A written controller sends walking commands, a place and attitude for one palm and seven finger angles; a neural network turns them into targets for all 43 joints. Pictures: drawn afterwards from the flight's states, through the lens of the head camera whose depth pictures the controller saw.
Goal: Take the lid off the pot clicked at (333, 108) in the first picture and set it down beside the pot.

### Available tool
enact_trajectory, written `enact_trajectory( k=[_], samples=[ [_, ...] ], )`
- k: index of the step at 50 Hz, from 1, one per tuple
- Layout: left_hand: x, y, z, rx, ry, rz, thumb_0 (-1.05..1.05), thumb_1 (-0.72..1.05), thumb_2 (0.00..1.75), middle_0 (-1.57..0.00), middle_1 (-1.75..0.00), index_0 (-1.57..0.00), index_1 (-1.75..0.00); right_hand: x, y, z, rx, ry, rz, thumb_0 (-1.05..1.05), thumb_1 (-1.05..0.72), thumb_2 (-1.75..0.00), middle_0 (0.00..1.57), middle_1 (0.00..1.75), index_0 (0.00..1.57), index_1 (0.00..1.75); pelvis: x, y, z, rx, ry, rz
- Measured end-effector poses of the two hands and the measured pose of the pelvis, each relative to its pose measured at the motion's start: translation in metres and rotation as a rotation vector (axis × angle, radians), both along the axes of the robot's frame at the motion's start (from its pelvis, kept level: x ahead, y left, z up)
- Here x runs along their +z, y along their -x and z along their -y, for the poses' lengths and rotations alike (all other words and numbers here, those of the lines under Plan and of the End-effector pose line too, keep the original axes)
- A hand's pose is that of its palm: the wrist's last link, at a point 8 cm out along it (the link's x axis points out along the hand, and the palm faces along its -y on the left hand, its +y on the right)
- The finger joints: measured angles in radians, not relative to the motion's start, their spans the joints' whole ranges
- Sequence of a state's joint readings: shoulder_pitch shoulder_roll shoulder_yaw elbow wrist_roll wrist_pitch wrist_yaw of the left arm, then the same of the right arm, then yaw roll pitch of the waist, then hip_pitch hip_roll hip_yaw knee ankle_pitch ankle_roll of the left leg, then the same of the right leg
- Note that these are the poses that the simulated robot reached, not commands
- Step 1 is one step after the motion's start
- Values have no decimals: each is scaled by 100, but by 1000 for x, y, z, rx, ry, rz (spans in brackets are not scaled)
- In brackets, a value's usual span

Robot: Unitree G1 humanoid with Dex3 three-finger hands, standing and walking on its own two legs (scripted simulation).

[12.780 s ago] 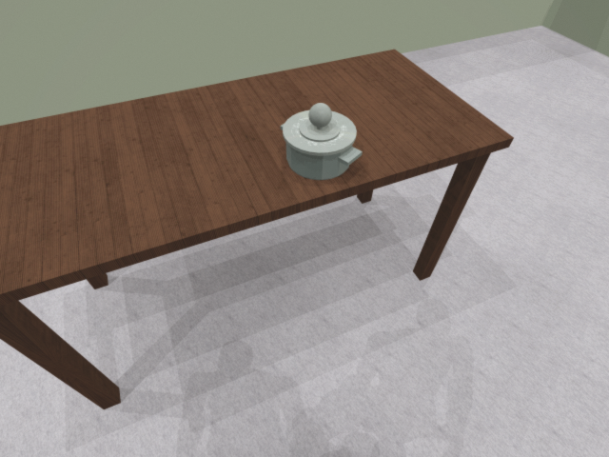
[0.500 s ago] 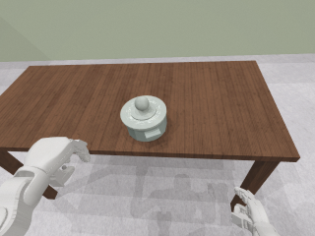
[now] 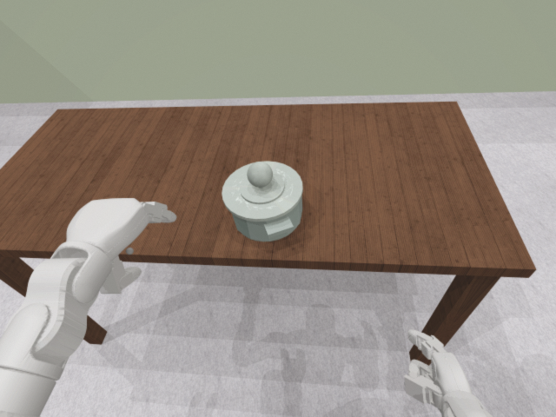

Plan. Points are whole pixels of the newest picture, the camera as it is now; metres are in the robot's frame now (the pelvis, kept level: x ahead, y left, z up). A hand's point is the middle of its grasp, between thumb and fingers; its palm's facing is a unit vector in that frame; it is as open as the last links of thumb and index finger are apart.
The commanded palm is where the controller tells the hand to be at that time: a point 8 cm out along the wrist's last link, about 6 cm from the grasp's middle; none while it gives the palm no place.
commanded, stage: move the open hand above the knob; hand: left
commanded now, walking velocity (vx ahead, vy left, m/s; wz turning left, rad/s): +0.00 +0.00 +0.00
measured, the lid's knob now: (259, 174) +0.53 +0.10 +0.03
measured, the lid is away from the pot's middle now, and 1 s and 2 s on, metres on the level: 0.00 0.00 0.00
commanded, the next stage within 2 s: none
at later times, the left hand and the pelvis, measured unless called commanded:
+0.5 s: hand (176, 215) +0.36 +0.19 +0.11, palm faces -0.24 -0.06 -0.97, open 10.4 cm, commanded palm +0.34 +0.19 +0.18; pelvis +0.02 -0.02 +0.00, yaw +0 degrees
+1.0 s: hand (211, 185) +0.43 +0.16 +0.10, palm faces -0.25 -0.07 -0.97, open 10.4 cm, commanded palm +0.42 +0.16 +0.18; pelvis +0.04 -0.03 +0.00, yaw -1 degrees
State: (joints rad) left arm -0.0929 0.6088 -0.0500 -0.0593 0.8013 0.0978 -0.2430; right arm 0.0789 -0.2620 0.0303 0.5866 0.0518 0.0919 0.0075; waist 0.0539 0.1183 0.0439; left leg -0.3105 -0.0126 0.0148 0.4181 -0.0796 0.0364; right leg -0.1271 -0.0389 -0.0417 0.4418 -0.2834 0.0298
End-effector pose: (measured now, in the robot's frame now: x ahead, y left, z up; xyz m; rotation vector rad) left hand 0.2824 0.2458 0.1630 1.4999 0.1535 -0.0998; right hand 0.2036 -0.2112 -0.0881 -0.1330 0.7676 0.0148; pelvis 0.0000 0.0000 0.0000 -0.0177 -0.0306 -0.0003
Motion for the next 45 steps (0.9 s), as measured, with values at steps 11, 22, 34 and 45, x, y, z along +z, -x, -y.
enact_trajectory(
  k=[11, 22, 34, 45],
  samples=[
    [1, -23, 17, 13, 0, -53, 0, -33, 142, -83, -9, -82, -8, -3, 1, 17, -14, 9, -6, 1, -90, -89, 20, 30, 20, 30, -1, -2, 9, 12, -4, -1],
    [4, -60, 44, -19, -5, -72, 0, -33, 143, -83, -9, -82, -8, -9, 3, 37, -48, 0, -34, 1, -90, -89, 19, 30, 20, 30, -2, -13, 20, 2, -15, -17],
    [3, -94, 61, -24, 0, -85, 0, -33, 143, -83, -9, -82, -8, -18, 1, 54, -83, 1, -85, 1, -90, -89, 19, 30, 20, 30, -3, -30, 27, -5, -25, -44],
    [-1, -125, 76, -30, 4, -96, 0, -33, 143, -83, -9, -82, -8, -21, -9, 56, -95, -7, -108, 1, -90, -89, 19, 30, 20, 30, -4, -39, 28, -7, -29, -70]
  ],
)
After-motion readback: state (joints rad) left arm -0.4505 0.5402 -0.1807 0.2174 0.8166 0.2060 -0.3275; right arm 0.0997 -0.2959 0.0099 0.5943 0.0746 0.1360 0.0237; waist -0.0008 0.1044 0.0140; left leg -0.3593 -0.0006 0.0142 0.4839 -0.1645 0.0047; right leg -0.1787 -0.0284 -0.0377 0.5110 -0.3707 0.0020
